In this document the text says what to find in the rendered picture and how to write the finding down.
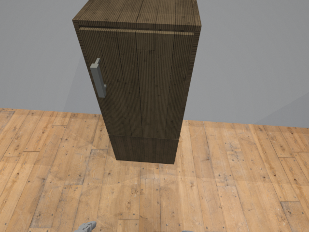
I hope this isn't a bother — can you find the robot left hand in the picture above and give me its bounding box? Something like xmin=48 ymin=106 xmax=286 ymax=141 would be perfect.
xmin=74 ymin=221 xmax=96 ymax=232

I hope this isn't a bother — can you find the handle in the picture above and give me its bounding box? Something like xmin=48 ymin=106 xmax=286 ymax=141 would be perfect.
xmin=90 ymin=58 xmax=107 ymax=98

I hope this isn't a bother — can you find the cupboard door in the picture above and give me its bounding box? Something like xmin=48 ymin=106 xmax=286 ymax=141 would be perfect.
xmin=79 ymin=27 xmax=194 ymax=139

